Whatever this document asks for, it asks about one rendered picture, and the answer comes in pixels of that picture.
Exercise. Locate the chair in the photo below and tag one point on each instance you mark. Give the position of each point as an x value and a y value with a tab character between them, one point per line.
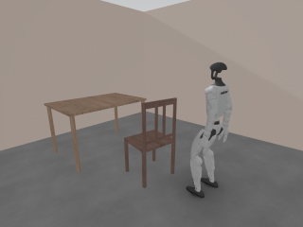
151	140

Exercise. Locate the table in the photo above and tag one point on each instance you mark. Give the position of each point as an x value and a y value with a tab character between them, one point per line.
86	105

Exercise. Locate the robot right upper arm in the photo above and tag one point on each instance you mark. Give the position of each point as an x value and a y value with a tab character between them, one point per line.
228	104

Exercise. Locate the robot right forearm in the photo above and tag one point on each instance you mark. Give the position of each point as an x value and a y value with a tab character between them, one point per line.
226	118

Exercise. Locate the robot left hand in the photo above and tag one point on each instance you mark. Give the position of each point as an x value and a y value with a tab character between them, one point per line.
203	142

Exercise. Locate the robot right foot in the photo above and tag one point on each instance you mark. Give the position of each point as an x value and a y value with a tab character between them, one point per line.
207	181

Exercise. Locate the robot right hand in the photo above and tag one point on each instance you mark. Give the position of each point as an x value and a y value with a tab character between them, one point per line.
225	132

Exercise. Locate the robot left forearm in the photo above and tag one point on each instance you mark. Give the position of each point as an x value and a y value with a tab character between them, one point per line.
209	124

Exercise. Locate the robot left thigh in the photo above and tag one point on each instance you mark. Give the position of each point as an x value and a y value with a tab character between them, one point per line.
194	154

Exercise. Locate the robot left upper arm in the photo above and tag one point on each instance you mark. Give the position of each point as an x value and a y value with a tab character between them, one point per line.
210	93

